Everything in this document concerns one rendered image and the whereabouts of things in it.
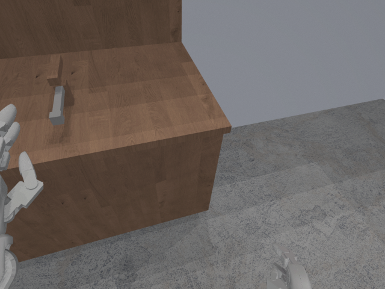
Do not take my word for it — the robot left forearm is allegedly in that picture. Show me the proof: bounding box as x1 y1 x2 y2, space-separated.
0 234 19 289

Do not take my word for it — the tap lever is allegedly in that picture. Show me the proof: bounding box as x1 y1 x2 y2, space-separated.
49 86 65 126

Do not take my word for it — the counter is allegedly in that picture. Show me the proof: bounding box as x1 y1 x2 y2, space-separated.
0 0 232 262

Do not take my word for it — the robot right hand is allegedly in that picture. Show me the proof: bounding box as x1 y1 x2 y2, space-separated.
266 242 312 289

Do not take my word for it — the robot left hand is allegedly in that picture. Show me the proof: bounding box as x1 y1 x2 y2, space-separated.
0 104 43 234

